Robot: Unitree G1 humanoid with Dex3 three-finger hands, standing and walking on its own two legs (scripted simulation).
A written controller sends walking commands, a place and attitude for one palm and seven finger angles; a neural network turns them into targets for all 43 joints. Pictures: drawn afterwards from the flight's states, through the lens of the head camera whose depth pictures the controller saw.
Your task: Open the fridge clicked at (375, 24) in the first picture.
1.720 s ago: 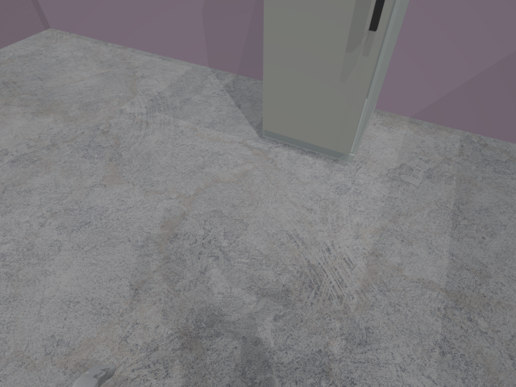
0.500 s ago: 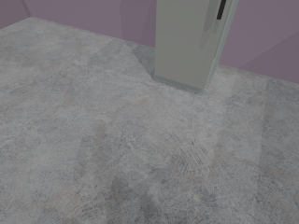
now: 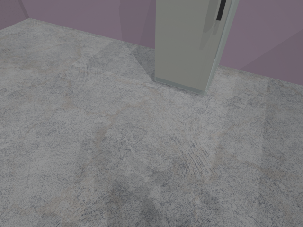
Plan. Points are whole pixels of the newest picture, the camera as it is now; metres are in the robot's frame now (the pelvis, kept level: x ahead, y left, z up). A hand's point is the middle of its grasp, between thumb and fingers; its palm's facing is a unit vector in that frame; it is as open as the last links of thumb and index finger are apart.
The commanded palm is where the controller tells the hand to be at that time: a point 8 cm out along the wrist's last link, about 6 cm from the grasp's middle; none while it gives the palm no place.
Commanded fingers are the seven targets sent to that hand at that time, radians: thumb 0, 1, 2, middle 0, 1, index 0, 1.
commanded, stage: walk to a spot facing it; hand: right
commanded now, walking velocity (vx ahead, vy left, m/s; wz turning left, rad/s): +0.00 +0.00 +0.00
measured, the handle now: out of the picture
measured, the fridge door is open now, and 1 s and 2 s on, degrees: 0 0 0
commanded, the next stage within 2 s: turn to face it in 1.68 s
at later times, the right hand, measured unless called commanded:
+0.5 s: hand out of the picture +0.07 -0.20 -0.20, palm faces -0.09 +0.99 -0.12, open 7.4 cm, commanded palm none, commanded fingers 0.00 -0.90 -0.90 0.20 0.30 0.20 0.30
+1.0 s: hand (199, 161) +0.40 -0.16 -0.19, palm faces -0.10 +0.97 -0.20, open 7.2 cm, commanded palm none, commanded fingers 0.00 -0.90 -0.90 0.20 0.30 0.20 0.30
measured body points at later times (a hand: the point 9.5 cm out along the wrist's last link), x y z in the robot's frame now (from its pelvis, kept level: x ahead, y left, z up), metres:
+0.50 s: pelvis +0.10 -0.03 -0.01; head +0.12 -0.05 +0.43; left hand +0.02 +0.20 -0.16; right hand +0.08 -0.25 -0.19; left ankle +0.04 +0.10 -0.68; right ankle +0.00 -0.12 -0.75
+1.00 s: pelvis +0.32 +0.02 -0.01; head +0.33 +0.01 +0.44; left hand +0.31 +0.25 -0.16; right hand +0.40 -0.21 -0.17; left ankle +0.33 +0.10 -0.75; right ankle +0.37 -0.11 -0.68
